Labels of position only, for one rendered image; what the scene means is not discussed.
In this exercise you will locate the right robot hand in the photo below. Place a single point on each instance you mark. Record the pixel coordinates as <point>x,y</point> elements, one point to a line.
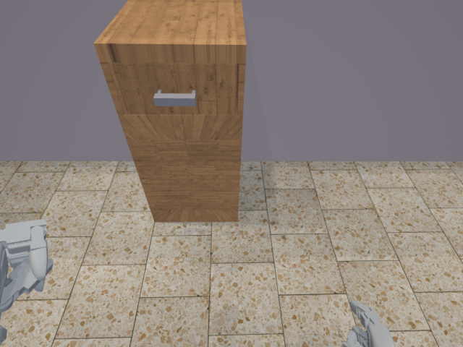
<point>377,335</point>

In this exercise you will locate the handle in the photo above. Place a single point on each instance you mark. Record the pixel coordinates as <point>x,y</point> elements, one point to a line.
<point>175,99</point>

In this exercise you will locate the cabinet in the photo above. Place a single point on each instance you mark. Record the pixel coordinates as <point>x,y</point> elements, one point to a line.
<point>188,164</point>

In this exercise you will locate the left robot hand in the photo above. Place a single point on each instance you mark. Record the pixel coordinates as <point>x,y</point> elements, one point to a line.
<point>24,247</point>

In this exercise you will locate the drawer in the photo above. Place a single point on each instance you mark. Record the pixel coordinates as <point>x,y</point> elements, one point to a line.
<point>215,85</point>

